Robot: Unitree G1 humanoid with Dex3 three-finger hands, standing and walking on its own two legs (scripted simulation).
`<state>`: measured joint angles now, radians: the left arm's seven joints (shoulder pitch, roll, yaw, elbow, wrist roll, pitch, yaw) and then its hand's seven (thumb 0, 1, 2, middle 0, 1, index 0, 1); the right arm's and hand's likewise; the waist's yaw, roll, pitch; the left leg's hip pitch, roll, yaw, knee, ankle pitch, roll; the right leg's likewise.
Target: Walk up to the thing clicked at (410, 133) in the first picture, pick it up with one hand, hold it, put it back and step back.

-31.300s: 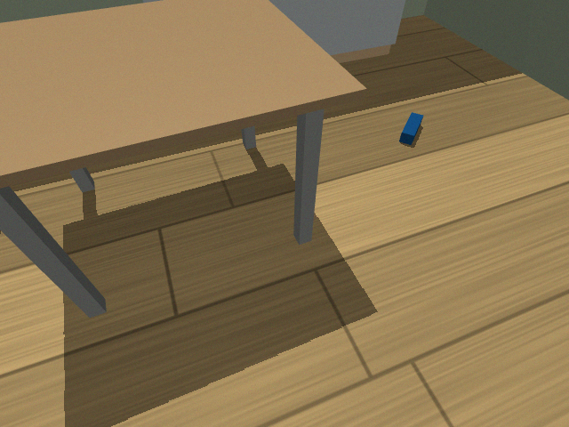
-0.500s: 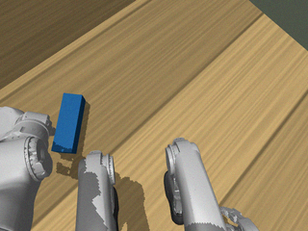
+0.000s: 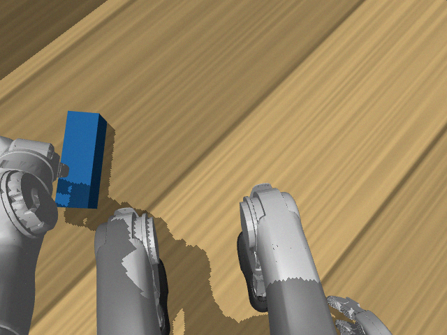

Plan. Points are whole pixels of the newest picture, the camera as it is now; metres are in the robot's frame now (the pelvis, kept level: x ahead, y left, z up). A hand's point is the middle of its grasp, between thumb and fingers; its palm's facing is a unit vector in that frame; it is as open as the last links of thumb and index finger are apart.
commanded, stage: rise first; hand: left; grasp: from above
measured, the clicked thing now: (82, 161) +0.47 +0.27 -0.33
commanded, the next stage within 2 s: approach in 2.00 s
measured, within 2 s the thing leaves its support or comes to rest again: neither
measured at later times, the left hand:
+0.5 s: hand (35, 165) +0.43 +0.29 -0.17, palm faces -0.05 -0.49 -0.87, open 13.8 cm
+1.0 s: hand (43, 166) +0.43 +0.29 -0.18, palm faces -0.04 -0.46 -0.88, open 13.9 cm
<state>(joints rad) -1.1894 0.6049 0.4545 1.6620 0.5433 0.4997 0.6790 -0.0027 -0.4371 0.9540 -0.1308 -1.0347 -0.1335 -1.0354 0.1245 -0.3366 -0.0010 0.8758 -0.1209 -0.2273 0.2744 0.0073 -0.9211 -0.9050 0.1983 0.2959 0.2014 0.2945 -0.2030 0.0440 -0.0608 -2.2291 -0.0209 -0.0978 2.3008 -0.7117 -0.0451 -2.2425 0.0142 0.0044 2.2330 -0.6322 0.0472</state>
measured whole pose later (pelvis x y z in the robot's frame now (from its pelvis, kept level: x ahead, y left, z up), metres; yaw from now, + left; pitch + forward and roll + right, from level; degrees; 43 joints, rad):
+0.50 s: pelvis +0.00 +0.01 -0.01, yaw -2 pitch +34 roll -6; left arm -1.21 0.70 0.49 1.73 0.57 0.49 0.72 0.00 -0.48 0.99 -0.12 -1.01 -0.11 -1.03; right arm 0.15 -0.35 0.03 0.89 -0.15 -0.23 0.32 0.01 -0.92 -0.91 0.20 0.30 0.20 0.29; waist -0.26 0.03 -0.02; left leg -2.26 -0.02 -0.14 2.37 -0.71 -0.04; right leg -2.25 0.02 -0.03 2.26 -0.62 0.06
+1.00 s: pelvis -0.01 +0.01 -0.02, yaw -4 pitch +32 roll -8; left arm -1.23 0.74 0.51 1.76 0.55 0.50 0.80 0.00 -0.50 0.99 -0.12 -1.02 -0.11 -1.04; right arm 0.13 -0.37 0.05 0.90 -0.17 -0.24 0.38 0.01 -0.93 -0.91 0.20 0.30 0.20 0.29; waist -0.30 0.02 0.03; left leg -2.25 -0.02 -0.16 2.38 -0.70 -0.04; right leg -2.23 0.02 -0.05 2.26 -0.60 0.06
